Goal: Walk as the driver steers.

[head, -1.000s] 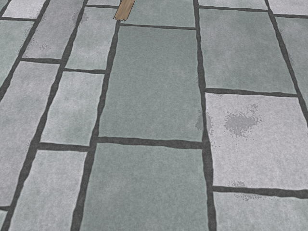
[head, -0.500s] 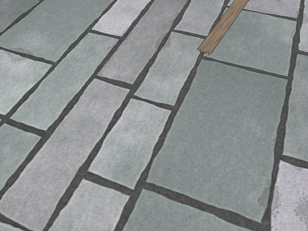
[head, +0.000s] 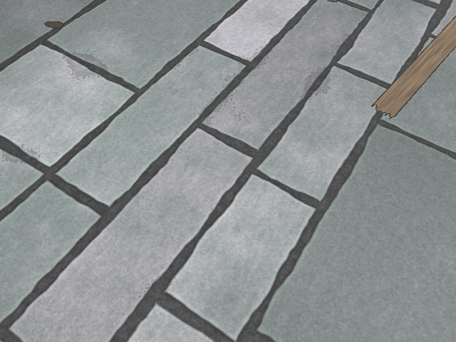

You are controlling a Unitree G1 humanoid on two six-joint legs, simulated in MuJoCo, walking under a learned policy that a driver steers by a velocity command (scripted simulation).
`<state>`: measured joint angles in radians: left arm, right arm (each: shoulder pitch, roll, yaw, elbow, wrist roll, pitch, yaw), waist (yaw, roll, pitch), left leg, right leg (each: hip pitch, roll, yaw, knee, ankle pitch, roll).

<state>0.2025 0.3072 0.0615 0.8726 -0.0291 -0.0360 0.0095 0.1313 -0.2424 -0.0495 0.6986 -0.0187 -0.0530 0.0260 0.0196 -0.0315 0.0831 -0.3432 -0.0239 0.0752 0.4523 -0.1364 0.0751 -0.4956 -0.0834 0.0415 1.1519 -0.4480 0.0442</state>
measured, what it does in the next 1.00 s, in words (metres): walks ahead, turning right: right foot, then left foot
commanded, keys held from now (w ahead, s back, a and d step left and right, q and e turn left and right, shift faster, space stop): e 1.00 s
